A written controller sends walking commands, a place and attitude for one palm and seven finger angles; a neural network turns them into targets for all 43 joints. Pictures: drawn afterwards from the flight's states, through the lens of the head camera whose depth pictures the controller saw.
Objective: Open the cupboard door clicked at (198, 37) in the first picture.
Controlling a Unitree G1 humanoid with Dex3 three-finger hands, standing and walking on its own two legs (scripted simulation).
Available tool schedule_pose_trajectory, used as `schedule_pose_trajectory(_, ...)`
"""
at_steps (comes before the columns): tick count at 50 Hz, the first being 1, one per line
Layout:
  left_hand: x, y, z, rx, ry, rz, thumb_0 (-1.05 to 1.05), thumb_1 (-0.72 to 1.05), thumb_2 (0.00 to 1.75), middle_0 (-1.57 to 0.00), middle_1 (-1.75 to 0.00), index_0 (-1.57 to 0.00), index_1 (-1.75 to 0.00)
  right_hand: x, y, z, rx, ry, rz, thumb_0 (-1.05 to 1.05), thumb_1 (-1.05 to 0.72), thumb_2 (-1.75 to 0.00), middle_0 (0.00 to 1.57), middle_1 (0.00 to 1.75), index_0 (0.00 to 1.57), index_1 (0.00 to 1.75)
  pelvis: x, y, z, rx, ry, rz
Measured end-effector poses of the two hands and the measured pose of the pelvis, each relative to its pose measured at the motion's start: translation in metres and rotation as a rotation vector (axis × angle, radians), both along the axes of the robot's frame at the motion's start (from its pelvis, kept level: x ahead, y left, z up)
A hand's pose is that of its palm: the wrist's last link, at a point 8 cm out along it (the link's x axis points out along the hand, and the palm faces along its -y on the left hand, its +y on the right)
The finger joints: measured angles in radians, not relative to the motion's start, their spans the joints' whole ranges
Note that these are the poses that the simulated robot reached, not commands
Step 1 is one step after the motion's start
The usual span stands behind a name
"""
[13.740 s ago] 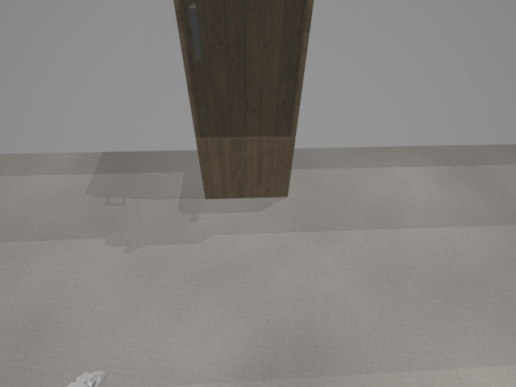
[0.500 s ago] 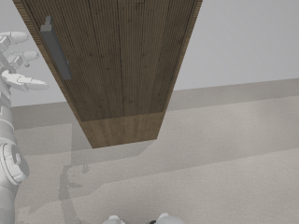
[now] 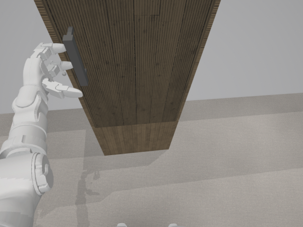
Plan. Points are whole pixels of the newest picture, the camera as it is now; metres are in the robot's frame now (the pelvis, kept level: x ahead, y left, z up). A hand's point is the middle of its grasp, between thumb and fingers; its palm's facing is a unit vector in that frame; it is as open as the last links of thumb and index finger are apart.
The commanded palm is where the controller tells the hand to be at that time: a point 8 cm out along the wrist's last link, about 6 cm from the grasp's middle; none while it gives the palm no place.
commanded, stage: slide the fingers in behind the handle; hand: left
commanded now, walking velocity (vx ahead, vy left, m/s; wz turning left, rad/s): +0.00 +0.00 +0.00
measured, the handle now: (77, 58) +0.53 +0.19 +0.12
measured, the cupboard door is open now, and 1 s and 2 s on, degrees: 0 0 0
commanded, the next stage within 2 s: close the thumb around the handle in 1.08 s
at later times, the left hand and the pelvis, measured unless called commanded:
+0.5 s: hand (76, 72) +0.48 +0.18 +0.12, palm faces +0.07 -1.00 +0.00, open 14.0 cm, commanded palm +0.46 +0.23 +0.12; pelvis -0.01 -0.01 +0.00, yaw -1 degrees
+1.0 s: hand (80, 71) +0.49 +0.17 +0.12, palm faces +0.07 -1.00 -0.01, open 13.8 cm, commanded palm +0.45 +0.22 +0.12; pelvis -0.01 -0.01 +0.00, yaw -1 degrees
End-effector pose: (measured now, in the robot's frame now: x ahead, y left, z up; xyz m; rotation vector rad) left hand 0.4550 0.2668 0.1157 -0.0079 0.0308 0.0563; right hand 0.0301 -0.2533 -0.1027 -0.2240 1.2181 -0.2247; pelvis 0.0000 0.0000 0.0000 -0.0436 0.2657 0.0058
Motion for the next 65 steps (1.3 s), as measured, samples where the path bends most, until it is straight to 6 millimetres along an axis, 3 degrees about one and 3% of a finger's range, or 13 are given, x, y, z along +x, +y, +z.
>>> schedule_pose_trajectory(15,0.002,-0.022,0.002,0.01,-0.008,0.012,-0.01,-0.5,0.3,-0.3,-1.2,-0.3,-1.21,-0.041,-0.01,0.0,-0.013,0.045,-0.05,0.0,-0.91,-0.89,0.2,0.3,0.21,0.3,-0.011,-0.005,-0.001,0.008,-0.01,-0.012)
schedule_pose_trajectory(23,0.005,-0.029,0.003,0.006,-0.007,0.014,-0.01,-0.5,0.3,-0.3,-1.2,-0.3,-1.21,-0.053,-0.014,0.001,-0.021,0.056,-0.068,0.0,-0.91,-0.89,0.2,0.3,0.21,0.3,-0.013,-0.007,-0.001,0.01,-0.006,-0.018)
schedule_pose_trajectory(41,0.007,-0.046,0.0,0.005,-0.014,0.008,-0.01,-0.5,0.3,-0.3,-1.2,-0.3,-1.21,-0.037,-0.009,-0.003,0.001,0.025,-0.045,0.0,-0.91,-0.89,0.2,0.3,0.21,0.3,-0.01,-0.006,-0.001,0.01,-0.004,-0.014)
schedule_pose_trajectory(47,0.008,-0.044,0.0,0.01,-0.01,0.013,-0.01,-0.5,0.3,-0.32,-1.21,-0.33,-1.23,-0.03,-0.008,-0.001,-0.001,0.004,-0.044,0.0,-0.91,-0.89,0.2,0.3,0.21,0.3,-0.009,-0.006,-0.001,0.011,-0.003,-0.016)
schedule_pose_trajectory(65,0.003,-0.047,0.003,0.009,-0.033,0.016,-0.01,-0.45,0.32,-0.3,-1.21,-0.3,-1.21,-0.03,-0.009,-0.002,0.0,0.006,-0.041,0.0,-0.91,-0.89,0.2,0.3,0.21,0.3,-0.01,-0.005,-0.001,0.012,-0.014,-0.014)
